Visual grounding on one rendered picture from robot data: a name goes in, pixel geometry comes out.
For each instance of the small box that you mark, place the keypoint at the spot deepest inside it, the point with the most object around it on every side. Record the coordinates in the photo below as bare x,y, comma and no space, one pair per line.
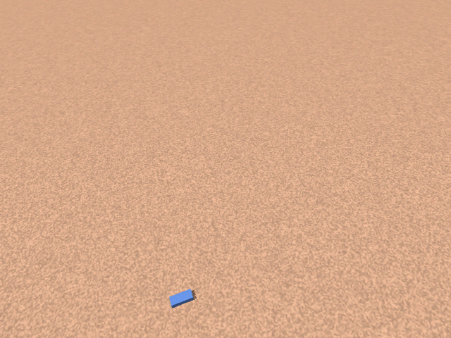
181,298

